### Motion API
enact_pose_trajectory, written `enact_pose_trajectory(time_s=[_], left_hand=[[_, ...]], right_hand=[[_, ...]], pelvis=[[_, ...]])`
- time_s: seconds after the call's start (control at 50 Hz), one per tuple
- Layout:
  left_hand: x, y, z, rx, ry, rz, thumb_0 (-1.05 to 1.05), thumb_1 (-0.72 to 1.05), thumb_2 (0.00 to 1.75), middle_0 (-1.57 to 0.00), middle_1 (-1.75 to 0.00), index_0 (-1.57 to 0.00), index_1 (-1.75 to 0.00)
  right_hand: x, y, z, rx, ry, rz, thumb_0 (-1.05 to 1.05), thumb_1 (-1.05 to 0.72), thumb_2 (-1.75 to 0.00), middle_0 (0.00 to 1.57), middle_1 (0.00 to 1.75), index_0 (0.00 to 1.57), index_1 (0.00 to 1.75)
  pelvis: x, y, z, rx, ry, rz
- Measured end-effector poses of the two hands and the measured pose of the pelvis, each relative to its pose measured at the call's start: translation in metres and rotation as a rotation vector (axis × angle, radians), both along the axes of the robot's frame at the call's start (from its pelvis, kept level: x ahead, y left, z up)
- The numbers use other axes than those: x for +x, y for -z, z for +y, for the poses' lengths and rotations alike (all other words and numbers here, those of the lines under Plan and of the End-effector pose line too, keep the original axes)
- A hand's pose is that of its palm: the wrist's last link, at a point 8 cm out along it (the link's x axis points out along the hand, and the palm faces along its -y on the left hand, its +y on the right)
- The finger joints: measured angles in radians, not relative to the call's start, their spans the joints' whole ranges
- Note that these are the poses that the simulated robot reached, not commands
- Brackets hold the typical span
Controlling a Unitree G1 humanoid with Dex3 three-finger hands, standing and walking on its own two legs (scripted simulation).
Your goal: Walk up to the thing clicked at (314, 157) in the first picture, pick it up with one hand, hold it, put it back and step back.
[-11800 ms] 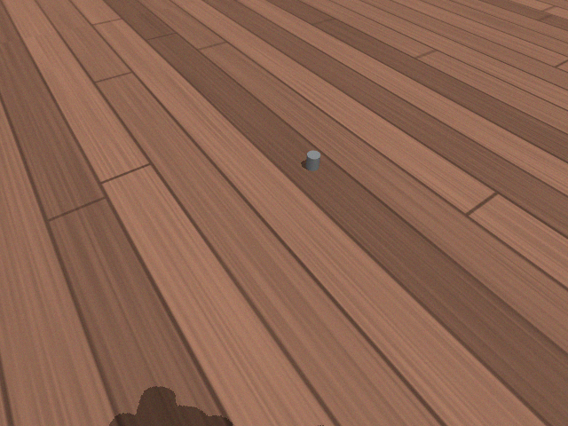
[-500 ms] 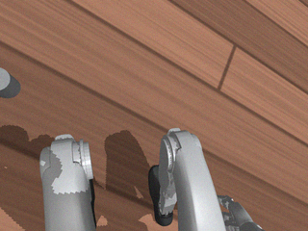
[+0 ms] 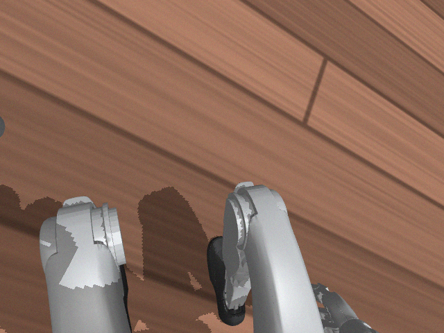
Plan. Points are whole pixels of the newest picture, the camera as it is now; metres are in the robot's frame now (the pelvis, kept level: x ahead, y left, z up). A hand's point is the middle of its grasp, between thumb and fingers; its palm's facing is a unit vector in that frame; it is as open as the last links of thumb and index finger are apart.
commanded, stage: rise first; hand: left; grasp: from above
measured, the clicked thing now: out of the picture +0.46 +0.41 -0.28
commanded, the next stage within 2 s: approach in 1.38 s
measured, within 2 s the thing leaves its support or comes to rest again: neither
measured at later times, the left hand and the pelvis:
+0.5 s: hand out of the picture +0.41 +0.44 -0.16, palm faces -0.43 -0.16 -0.89, open 14.2 cm; pelvis +0.00 +0.00 +0.00, yaw -1 degrees
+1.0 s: hand out of the picture +0.41 +0.45 -0.16, palm faces -0.43 -0.15 -0.89, open 14.1 cm; pelvis +0.00 +0.01 -0.01, yaw -2 degrees
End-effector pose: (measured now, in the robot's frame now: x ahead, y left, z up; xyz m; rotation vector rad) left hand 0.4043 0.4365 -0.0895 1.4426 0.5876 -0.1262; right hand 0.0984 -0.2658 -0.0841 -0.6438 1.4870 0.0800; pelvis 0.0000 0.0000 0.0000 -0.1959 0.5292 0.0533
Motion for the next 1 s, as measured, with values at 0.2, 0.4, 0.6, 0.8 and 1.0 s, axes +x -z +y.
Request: enact_pose_trajectory(time_s=[0.2,0.4,0.6,0.8,1.0], left_hand=[[0.005,0.007,0.003,0.004,-0.002,0.007,0.00,-0.53,0.99,-0.09,-1.02,-0.09,-1.02],[0.009,0.008,0.005,-0.007,0.000,0.006,0.00,-0.55,1.00,-0.10,-1.00,-0.09,-1.01],[0.010,0.012,0.009,-0.007,-0.006,0.007,0.00,-0.55,1.00,-0.12,-0.98,-0.10,-1.00],[0.011,0.014,0.013,-0.001,-0.011,0.008,0.00,-0.54,1.00,-0.13,-0.97,-0.11,-0.99],[0.014,0.010,0.017,0.000,-0.011,0.011,0.00,-0.54,0.99,-0.13,-0.97,-0.11,-0.99]], right_hand=[[0.002,0.000,0.004,0.001,0.000,0.007,0.00,-0.90,-0.90,0.20,0.30,0.20,0.30],[0.003,-0.002,0.003,-0.007,-0.007,0.015,0.00,-0.90,-0.90,0.20,0.30,0.20,0.30],[-0.001,-0.003,0.002,-0.021,-0.012,0.013,0.00,-0.90,-0.90,0.20,0.30,0.20,0.30],[-0.008,-0.004,0.005,-0.025,-0.015,0.020,0.00,-0.90,-0.90,0.20,0.30,0.20,0.30],[-0.009,-0.006,0.006,-0.029,-0.016,0.020,0.00,-0.90,-0.90,0.20,0.30,0.20,0.30]], pelvis=[[0.002,0.001,0.002,-0.007,0.002,0.002],[0.002,0.001,0.003,-0.014,0.004,-0.002],[0.000,0.005,0.004,-0.017,0.009,-0.021],[-0.002,0.007,0.004,-0.023,0.011,-0.033],[-0.002,0.007,0.005,-0.028,0.013,-0.034]])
